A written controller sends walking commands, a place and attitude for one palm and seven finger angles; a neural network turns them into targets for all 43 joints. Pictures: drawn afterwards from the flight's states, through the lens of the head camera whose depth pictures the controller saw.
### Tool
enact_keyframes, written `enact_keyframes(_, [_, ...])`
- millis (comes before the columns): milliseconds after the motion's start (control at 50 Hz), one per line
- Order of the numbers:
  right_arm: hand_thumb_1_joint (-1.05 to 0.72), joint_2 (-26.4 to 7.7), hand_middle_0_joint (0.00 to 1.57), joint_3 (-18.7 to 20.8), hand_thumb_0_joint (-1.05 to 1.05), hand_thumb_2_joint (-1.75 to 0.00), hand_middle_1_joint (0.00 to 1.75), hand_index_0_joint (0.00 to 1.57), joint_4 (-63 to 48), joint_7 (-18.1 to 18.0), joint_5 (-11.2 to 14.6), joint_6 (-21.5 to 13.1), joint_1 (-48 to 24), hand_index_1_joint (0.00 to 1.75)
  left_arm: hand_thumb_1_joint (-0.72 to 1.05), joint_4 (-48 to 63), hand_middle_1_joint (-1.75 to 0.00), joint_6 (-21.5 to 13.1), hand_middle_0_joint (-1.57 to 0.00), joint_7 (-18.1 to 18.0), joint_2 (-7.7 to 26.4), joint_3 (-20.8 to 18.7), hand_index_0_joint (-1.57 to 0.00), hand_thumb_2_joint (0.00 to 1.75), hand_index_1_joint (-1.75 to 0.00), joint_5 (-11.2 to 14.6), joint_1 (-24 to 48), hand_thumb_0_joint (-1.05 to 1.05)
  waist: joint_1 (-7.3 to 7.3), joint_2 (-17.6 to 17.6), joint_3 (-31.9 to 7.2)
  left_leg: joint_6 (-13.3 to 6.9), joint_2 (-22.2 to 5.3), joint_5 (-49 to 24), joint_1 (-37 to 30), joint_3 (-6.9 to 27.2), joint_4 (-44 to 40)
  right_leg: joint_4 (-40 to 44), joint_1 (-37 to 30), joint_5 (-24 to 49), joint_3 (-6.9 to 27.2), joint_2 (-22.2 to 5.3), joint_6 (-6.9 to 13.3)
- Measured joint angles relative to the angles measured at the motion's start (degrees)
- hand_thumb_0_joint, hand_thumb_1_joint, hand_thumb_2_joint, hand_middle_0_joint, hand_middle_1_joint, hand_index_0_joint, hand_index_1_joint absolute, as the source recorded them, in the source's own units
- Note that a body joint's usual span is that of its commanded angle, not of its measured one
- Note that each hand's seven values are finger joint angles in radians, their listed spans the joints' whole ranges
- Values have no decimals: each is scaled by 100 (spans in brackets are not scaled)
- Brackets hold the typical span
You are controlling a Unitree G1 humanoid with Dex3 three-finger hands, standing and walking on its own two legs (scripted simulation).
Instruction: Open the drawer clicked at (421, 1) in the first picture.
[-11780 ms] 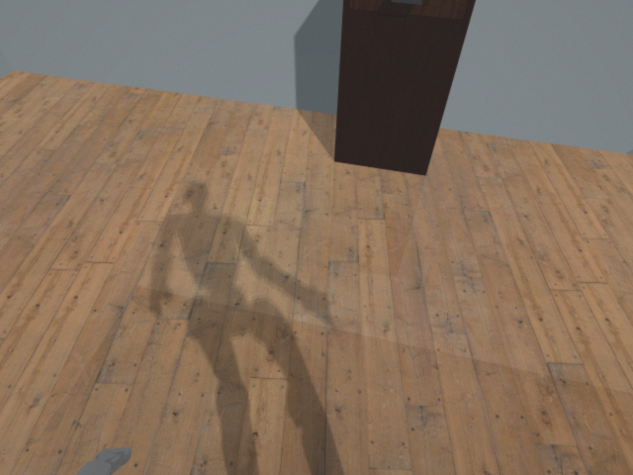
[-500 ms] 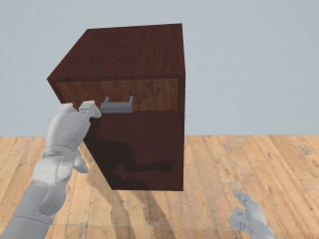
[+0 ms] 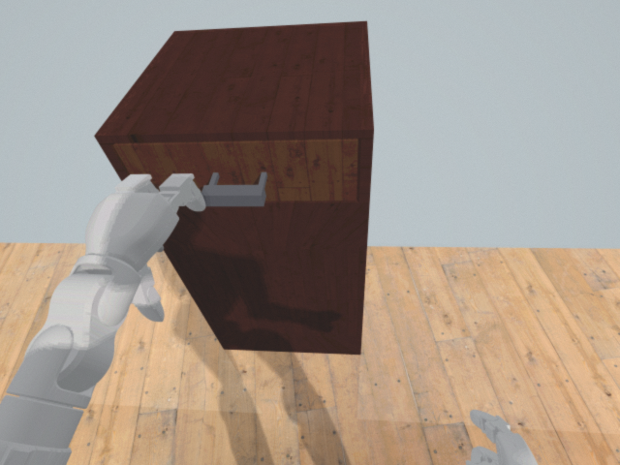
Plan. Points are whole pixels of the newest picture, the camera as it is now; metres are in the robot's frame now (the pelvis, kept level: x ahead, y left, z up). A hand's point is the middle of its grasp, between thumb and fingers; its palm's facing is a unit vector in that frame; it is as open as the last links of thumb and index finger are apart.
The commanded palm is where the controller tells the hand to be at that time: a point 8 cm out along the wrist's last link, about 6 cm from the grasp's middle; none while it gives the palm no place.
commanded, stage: raise the hand with hooked fingers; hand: left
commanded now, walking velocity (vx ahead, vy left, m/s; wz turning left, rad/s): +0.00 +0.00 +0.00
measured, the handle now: (236, 186) +0.54 +0.22 +0.03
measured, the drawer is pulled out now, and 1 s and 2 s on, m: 0.00 0.00 0.00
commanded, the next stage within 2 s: move the hooked fingers above the handle in 0.06 s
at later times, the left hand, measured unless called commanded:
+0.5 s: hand (175, 230) +0.35 +0.23 +0.13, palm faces +0.05 -0.03 -1.00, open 13.8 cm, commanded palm +0.33 +0.24 +0.19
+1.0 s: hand (195, 198) +0.42 +0.23 +0.11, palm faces +0.05 -0.02 -1.00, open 13.8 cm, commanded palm +0.39 +0.23 +0.17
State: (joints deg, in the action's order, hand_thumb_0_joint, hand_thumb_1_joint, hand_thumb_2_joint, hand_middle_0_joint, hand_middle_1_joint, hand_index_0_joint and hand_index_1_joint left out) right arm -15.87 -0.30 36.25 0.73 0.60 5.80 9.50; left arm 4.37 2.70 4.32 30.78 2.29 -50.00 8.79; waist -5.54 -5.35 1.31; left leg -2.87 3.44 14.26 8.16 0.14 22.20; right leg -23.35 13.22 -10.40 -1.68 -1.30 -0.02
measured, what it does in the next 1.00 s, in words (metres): stands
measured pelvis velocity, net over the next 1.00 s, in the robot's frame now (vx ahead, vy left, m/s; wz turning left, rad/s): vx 0.02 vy -0.01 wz -0.02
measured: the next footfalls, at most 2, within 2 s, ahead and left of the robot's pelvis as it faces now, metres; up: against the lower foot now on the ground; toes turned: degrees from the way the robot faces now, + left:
none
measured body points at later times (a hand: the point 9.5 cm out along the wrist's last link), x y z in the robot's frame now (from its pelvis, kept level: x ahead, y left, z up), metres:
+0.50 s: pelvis +0.00 -0.03 +0.00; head +0.02 -0.06 +0.45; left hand +0.34 +0.23 +0.18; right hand +0.20 -0.25 -0.11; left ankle -0.03 +0.09 -0.74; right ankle +0.02 -0.12 -0.74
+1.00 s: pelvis +0.02 -0.01 -0.01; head +0.06 -0.05 +0.44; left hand +0.41 +0.23 +0.17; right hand +0.14 -0.26 -0.14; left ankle -0.03 +0.09 -0.74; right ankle +0.02 -0.12 -0.74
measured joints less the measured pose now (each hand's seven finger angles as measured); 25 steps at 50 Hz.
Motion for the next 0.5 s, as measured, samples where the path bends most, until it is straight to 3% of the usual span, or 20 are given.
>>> enact_keyframes(120, [-90, -1, 20, 20, 1, -90, 30, 20, 84, 4, 47, -2, -106, 30, -49, -116, -120, 148, -32, -270, -1, -100, -32, 30, -120, 11, 129, 0, -37, -50, -53, 49, -36, -19, 30, 35, -22, 5, 31, 2, -38, 33, 44])
enact_keyframes(260, [-90, 11, 20, -67, 1, -90, 30, 20, -3, -67, 94, 55, -352, 30, -49, -518, -120, 472, -32, -44, -78, 77, -32, 30, -120, -40, 325, 0, 0, -102, -107, 99, -80, -27, 66, 66, -8, -36, 74, -14, -73, 73, 98])
enact_keyframes(360, [-90, 49, 20, -106, 1, -90, 30, 20, -60, -179, 72, 18, -418, 30, -49, -932, -120, 172, -32, 59, -42, 184, -32, 30, -120, -105, 545, 0, 49, -26, -98, 147, -125, -7, 115, 99, 46, -80, 113, -37, -111, 114, 150])
enact_keyframes(500, [-90, 33, 20, -34, 1, -90, 30, 20, 7, -283, 87, -16, -281, 30, -49, -1566, -120, -210, -32, -166, 48, 28, -32, 30, -120, -111, 1015, 0, 100, 57, -125, 199, -174, 39, 226, 136, 131, -124, 199, -69, -153, 160, 200])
